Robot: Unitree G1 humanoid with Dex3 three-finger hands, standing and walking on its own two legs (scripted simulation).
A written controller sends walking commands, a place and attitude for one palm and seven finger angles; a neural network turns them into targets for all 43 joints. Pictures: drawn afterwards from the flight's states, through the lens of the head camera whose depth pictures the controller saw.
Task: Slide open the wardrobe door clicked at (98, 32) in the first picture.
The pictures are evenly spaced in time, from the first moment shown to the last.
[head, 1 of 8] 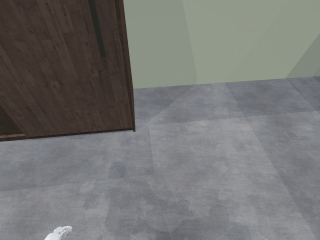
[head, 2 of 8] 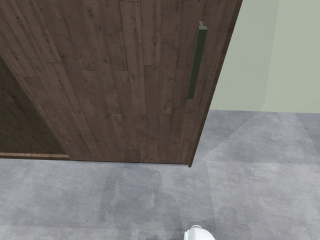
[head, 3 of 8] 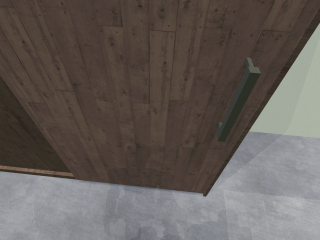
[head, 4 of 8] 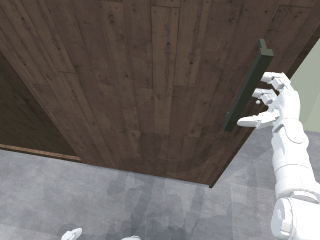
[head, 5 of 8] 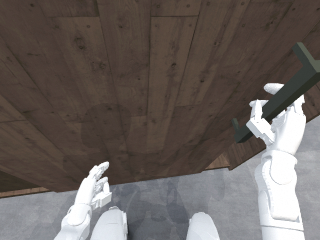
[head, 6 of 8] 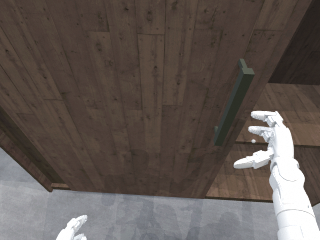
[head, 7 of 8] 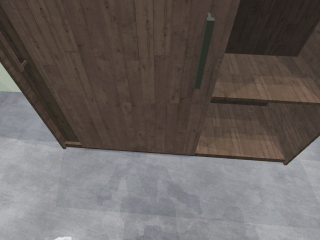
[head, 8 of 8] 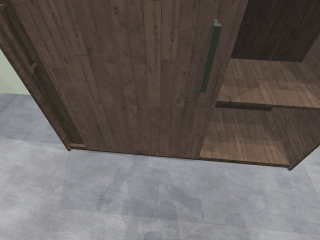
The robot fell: no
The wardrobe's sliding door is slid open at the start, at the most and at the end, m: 0.00 0.64 0.64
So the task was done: yes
